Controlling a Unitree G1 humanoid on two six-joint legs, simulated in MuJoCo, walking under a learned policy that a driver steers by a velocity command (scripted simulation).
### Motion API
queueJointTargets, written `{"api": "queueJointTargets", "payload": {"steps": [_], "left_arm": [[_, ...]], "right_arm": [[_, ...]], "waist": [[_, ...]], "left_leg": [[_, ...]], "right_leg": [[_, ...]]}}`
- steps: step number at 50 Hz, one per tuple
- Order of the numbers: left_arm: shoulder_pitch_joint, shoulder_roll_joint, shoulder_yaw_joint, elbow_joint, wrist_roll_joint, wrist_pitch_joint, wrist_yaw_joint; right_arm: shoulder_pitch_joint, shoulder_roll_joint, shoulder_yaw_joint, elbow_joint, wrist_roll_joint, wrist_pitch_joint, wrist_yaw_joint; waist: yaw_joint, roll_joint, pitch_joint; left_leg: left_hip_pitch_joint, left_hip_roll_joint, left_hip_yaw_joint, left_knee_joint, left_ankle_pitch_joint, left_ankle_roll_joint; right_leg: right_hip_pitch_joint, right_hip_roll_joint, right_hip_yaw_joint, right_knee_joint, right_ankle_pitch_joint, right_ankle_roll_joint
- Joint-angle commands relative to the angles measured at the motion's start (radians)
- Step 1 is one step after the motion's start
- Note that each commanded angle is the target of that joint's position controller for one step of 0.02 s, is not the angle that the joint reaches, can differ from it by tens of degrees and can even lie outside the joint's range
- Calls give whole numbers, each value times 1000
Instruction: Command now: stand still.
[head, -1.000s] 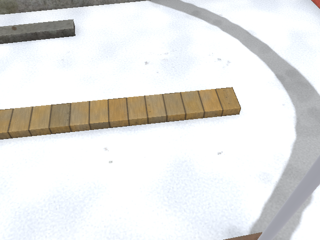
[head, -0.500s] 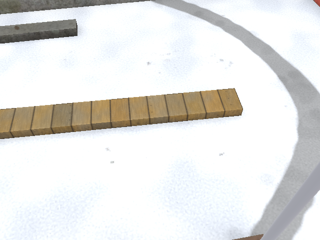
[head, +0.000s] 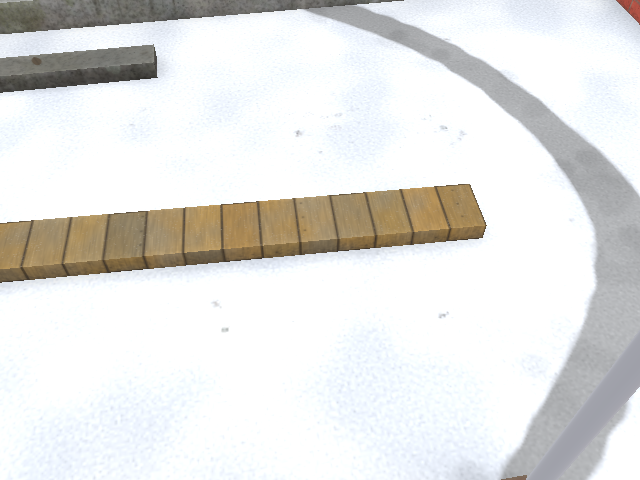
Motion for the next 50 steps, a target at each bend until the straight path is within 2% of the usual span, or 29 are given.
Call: {"api": "queueJointTargets", "payload": {"steps": [1, 4, 6, 9, 13, 16, 17, 18, 19, 20, 22, 24, 25, 28, 30, 32, 33, 34, 36, 37, 38, 40, 41, 42, 44, 46, 47, 48, 50], "left_arm": [[41, 90, 13, -12, 0, -4, 2], [84, 160, 50, -13, 36, -8, 25], [129, 110, 48, -18, 56, -29, 46], [174, 38, 26, -42, 53, -62, 71], [270, 81, 19, -29, 41, -64, 86], [84, 81, 13, -93, 80, -73, 55], [-17, 82, 25, -162, 90, -91, 30], [-88, 7, 9, -210, 66, -119, 16], [-184, -27, -7, -286, 38, -127, 30], [-152, 5, -5, -267, 34, -122, 47], [-32, -9, -10, -235, 61, -98, 70], [1, -66, -50, -236, 115, -74, 45], [-35, -57, -48, -255, 101, -67, 34], [-43, -28, -72, -286, 84, -62, 17], [-145, 69, -57, -322, 82, -55, 26], [-272, 81, -65, -345, 84, -51, 29], [-183, 60, -71, -311, 85, -56, 27], [-40, 97, -58, -252, 82, -54, 29], [490, 199, -12, -68, 67, -70, 45], [590, 255, -1, -63, 34, -64, 32], [618, 206, -4, -53, 74, -62, 34], [256, 209, 0, -154, 55, -65, 35], [76, 62, -43, -206, 46, -89, 53], [79, -4, -68, -201, 48, -98, 61], [68, 58, -61, -188, 52, -113, 49], [-14, 141, -53, -229, 89, -116, 26], [-55, 161, -55, -245, 95, -119, 17], [-62, 152, -58, -245, 66, -118, 18], [182, 161, -27, -166, 27, -112, 102]], "right_arm": [[72, -96, -14, -7, 0, -3, 0], [116, -153, -48, -3, -40, -5, -20], [139, -103, -48, -9, -56, -23, -42], [48, -8, -30, -50, -44, -54, -63], [-4, -6, -30, -104, -44, -85, -79], [351, -14, -43, -14, -69, -101, -73], [575, -69, -49, 30, -79, -109, -79], [722, -139, -43, 81, -93, -116, -68], [656, -150, -41, 93, -106, -122, -62], [512, -108, -30, 69, -84, -121, -56], [369, 9, -4, 47, -66, -123, -64], [250, 141, 48, -23, -72, -123, -91], [286, 90, 41, -10, -58, -126, -93], [261, -29, 38, -13, -97, -147, -45], [345, -31, 35, 23, -55, -153, -40], [441, -38, 28, 32, -1, -132, -74], [440, -53, 28, 26, -38, -114, -76], [395, -77, 18, 0, -44, -104, -68], [323, -86, 16, -35, -39, -86, -15], [536, 65, 46, 6, -45, -77, 15], [320, -12, 28, -109, -20, -81, 29], [122, -66, 12, -232, -1, -86, -4], [111, -47, 14, -234, -41, -81, -35], [130, 7, 27, -184, -62, -72, -43], [284, 35, 28, -108, -65, -52, -22], [435, 49, 34, -68, -64, -57, 19], [503, 6, 12, -69, -52, -72, 21], [470, -59, -16, -103, -40, -85, 10], [-30, -99, -20, -316, -81, -78, -59]], "waist": [[0, 6, -4], [3, 6, 74], [10, -1, 126], [43, -54, 77], [48, -50, 117], [-155, 42, 62], [-242, 262, 31], [-283, 225, 51], [-223, 4, 170], [-157, -58, 180], [-57, -50, 151], [-15, 12, 117], [-35, 73, 108], [2, 55, 69], [-35, -11, 108], [-111, -5, 129], [-80, 40, 101], [-27, 23, 65], [173, -164, -29], [118, -340, -475], [200, -117, -479], [87, 24, -190], [10, 49, -75], [-36, -19, 50], [-119, -17, 18], [-176, -23, -41], [-215, -1, -61], [-214, 10, -55], [45, -54, -17]], "left_leg": [[29, 7, -17, -49, 242, 30], [-44, 20, -57, -64, -265, 99], [-122, 55, -125, -33, -427, 160], [-202, 24, -85, 119, -272, 149], [-268, -6, -4, 275, -232, 92], [248, -22, -1, 119, -101, 130], [421, 135, -380, -11, 64, 256], [536, 337, -755, -110, 232, 395], [531, 427, -711, -139, 204, 390], [446, 400, -585, -106, 261, 357], [186, 283, -331, -86, 288, 295], [-111, 88, -115, -49, 204, 174], [-225, 40, -75, -40, 152, 174], [-630, 28, -59, -30, 12, 171], [-447, 62, -112, 60, 25, 166], [-80, 82, -183, 189, 147, 143], [-10, 90, -194, 300, 273, 134], [5, 65, -172, 430, 409, 124], [-360, -27, -137, 885, 351, 62], [-593, -99, -78, 1418, -524, -48], [-801, -92, -104, 1497, -634, -54], [-862, 60, -114, 1295, -524, -39], [-715, 146, -189, 932, -240, -13], [-501, 179, -147, 807, -157, -16], [-240, 172, -75, 498, 127, -32], [87, 98, -16, 642, 410, -40], [165, 79, -16, 629, 401, -55], [174, 59, -3, 576, 324, -57], [-496, 174, -170, 347, 323, -44]], "right_leg": [[-53, -36, 34, -85, 254, -22], [-120, -54, 90, -118, -312, -99], [-138, -104, 179, -112, -473, -176], [0, -194, 306, -150, -357, -247], [7, -309, 415, -158, -245, -333], [-371, -147, 180, 194, -50, -266], [-631, 54, -13, 646, 10, -148], [-931, 98, 127, 892, -322, -113], [-1102, 24, 264, 837, -213, -110], [-1063, -49, 225, 842, -95, -86], [-860, -120, 141, 707, 87, -78], [-568, -155, 129, 380, 625, -82], [-456, -112, 47, 304, 767, -68], [5, -92, -2, 280, 898, -17], [-101, -104, 12, 187, 758, -5], [-313, -118, 26, -77, 612, -4], [-263, -139, 46, -46, 666, -9], [-151, -111, -14, -75, 617, -2], [463, -164, -13, -202, 960, -90], [1047, -451, 213, 256, 1606, -418], [1038, -481, 340, 219, 1557, -425], [484, -515, 337, 40, 1042, -381], [174, -428, 216, -92, 829, -306], [-167, -361, 120, -138, 819, -264], [-423, -246, -9, -126, 688, -225], [-674, -234, -49, -25, 633, -184], [-693, -246, -64, 29, 594, -184], [-649, -248, -72, 86, 550, -164], [-30, -435, 174, 204, 246, -187]]}}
